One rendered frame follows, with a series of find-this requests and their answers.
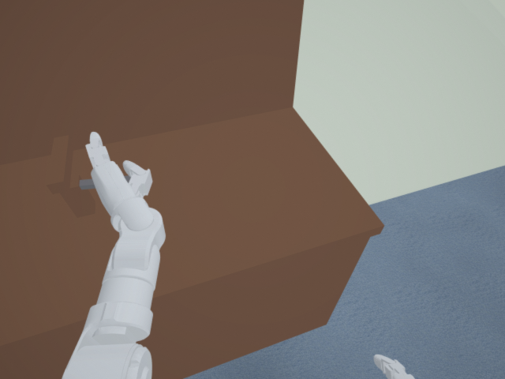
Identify left robot upper arm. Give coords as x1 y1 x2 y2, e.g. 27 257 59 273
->
64 343 152 379

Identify counter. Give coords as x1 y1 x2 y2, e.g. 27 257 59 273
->
0 0 384 379

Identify left robot hand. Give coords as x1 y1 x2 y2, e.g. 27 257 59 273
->
85 132 152 216

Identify left robot forearm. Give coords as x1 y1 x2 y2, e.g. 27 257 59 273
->
62 197 166 379

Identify tap lever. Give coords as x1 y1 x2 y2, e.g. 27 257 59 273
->
79 175 131 190

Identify right robot hand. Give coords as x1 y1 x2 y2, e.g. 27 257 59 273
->
374 355 415 379

